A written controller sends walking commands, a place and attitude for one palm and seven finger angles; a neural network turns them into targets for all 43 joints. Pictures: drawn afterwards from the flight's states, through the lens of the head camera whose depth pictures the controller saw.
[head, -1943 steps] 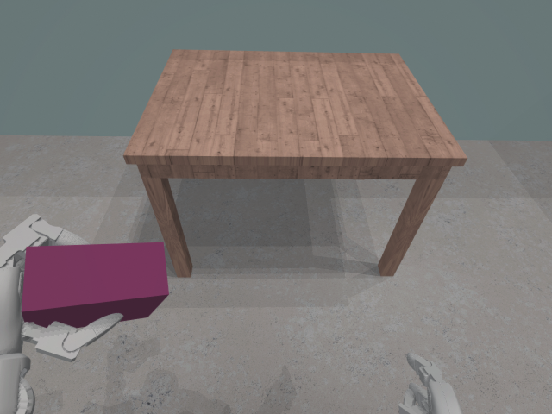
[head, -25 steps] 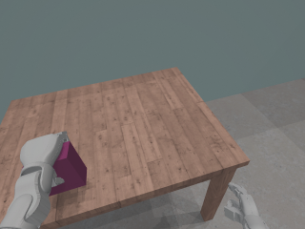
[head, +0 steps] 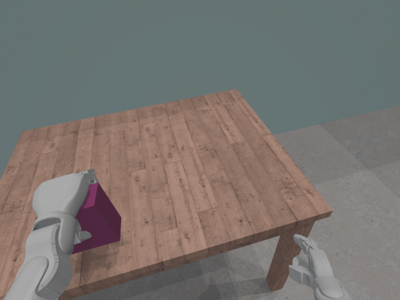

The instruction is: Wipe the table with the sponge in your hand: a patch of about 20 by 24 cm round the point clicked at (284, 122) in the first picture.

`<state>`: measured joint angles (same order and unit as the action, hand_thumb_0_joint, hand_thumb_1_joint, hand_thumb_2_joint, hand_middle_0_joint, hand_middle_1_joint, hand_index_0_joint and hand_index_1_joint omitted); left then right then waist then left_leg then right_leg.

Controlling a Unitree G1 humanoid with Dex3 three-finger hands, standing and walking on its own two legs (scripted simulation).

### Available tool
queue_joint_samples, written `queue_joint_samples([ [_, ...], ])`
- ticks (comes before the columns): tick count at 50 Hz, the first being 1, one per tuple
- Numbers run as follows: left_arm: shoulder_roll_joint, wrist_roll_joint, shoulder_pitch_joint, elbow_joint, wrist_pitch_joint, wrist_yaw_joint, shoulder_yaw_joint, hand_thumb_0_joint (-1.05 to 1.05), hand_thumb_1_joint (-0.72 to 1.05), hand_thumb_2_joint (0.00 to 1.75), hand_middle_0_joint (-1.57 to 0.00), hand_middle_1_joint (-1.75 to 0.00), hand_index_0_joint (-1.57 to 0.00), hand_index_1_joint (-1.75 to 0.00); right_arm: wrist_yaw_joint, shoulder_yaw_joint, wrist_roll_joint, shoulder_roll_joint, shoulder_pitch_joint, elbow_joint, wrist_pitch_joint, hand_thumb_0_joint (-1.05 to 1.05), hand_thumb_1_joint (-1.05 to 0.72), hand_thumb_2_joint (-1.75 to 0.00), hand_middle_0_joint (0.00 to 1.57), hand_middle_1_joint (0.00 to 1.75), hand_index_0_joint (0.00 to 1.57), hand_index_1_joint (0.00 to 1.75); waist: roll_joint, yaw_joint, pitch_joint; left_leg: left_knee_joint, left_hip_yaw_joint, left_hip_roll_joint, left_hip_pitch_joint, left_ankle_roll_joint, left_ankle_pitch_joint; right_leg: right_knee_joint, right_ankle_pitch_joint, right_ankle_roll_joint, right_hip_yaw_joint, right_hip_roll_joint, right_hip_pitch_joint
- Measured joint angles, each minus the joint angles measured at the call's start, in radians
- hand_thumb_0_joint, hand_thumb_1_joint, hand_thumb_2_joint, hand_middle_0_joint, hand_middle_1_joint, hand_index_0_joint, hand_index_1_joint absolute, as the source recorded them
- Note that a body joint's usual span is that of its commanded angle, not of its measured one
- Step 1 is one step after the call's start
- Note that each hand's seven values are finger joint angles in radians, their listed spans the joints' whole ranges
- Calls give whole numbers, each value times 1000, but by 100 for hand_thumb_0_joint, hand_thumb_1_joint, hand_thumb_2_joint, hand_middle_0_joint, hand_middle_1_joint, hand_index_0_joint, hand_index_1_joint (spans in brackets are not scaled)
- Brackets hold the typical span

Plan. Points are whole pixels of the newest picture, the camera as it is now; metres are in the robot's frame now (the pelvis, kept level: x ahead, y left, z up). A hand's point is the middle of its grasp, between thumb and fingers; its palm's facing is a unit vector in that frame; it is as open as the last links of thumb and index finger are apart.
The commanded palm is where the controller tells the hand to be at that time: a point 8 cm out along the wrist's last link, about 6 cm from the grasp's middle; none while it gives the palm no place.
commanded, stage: bring the sponge back beside the body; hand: left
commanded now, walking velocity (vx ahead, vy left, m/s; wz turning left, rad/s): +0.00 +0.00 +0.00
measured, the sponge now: (88, 225) +0.23 +0.29 +0.03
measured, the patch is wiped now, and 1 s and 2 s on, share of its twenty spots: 1.00 1.00 1.00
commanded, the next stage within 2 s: step back with the hand held close in 1.38 s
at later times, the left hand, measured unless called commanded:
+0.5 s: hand (72, 216) +0.21 +0.29 +0.09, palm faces +0.04 -0.11 -0.99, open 10.3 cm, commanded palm +0.18 +0.28 +0.16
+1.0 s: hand (67, 226) +0.19 +0.28 +0.10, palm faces +0.06 -0.12 -0.99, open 10.3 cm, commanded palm +0.15 +0.27 +0.17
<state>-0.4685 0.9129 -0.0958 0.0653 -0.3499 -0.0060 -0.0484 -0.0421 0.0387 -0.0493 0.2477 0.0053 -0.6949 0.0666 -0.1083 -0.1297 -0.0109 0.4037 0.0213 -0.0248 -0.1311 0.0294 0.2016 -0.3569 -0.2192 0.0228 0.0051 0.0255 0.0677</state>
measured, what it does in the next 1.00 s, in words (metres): stands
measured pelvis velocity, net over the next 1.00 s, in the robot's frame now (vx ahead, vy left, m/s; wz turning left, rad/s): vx -0.01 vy -0.01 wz -0.01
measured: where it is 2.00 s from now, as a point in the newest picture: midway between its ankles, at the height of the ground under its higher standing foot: outside the picture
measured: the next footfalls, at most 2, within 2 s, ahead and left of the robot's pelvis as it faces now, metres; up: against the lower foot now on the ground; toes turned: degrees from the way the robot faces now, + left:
none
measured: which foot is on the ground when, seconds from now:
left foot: down 0.00-1.00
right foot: down 0.00-1.00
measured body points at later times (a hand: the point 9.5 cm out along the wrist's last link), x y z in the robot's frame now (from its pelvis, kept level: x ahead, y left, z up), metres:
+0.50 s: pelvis -0.01 -0.01 +0.00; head -0.03 -0.05 +0.45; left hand +0.20 +0.29 +0.15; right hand +0.25 -0.20 -0.07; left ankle +0.01 +0.10 -0.74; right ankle -0.01 -0.11 -0.74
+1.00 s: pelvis -0.01 -0.01 +0.00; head -0.04 -0.05 +0.45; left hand +0.18 +0.28 +0.16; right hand +0.26 -0.20 -0.07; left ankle +0.01 +0.10 -0.74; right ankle -0.01 -0.11 -0.74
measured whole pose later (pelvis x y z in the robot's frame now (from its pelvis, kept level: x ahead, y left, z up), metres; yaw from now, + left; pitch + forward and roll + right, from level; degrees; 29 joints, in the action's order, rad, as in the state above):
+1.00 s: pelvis -0.01 -0.01 +0.00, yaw +0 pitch -5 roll -1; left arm -0.50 0.88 -0.28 0.31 -0.39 0.02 -0.02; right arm -0.04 0.04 -0.04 0.26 -0.01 -0.68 0.05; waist -0.12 -0.15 0.00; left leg 0.43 0.02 -0.01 -0.12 0.02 0.21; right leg -0.38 -0.23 0.03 0.00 0.04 0.06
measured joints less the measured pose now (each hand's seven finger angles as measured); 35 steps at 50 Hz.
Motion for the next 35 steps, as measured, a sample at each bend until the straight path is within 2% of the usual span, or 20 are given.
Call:
queue_joint_samples([
  [5, -4, -4, -15, 30, -19, 12, 2, -1, -54, 107, -72, -131, -73, -134, 0, -2, -1, 8, -2, 4, -3, 2, -90, -90, 20, 30, 20, 30, -4, -4, 2, 2, 3, -1, 3, 0, -1, 1, 1, 0, 3, 0, -5],
  [14, -7, -5, -46, 71, -10, 18, -8, -1, -54, 107, -72, -131, -73, -134, -5, 0, 2, 10, -9, 5, -4, 2, -90, -90, 20, 30, 20, 30, -4, -11, 5, 2, 5, 1, 8, -2, -3, -3, 1, 2, 4, 1, -9],
  [22, -17, -13, -46, 77, -22, 23, 7, -1, -54, 107, -72, -131, -73, -134, -9, 5, 1, 6, -14, 5, -11, 2, -90, -90, 20, 30, 20, 30, -5, -9, 9, 4, 6, 7, 8, -7, -4, -4, 4, 7, 4, 7, -8],
  [35, -28, -34, -123, 156, -23, 31, 28, -1, -54, 107, -72, -131, -73, -134, -8, 1, 6, 17, -4, 11, -15, 2, -90, -90, 20, 30, 20, 30, -9, -9, 8, 19, 2, 12, 5, -10, 6, -18, -4, 10, 0, 13, -5],
])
